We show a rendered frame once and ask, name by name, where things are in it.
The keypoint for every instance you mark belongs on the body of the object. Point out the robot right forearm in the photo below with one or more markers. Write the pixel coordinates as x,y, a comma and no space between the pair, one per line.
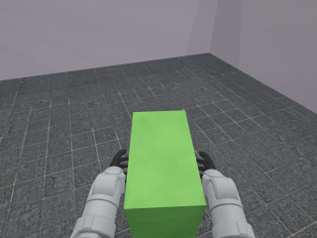
227,212

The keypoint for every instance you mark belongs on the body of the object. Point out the robot right hand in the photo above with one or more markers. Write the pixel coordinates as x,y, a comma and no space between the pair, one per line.
208,163

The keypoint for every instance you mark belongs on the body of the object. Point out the robot left hand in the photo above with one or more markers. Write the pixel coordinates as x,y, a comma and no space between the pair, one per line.
118,159

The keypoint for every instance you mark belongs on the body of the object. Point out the carton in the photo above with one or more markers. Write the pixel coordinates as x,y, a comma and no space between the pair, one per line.
164,197

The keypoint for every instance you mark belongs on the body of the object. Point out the robot left forearm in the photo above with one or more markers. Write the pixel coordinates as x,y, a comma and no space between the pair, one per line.
99,214

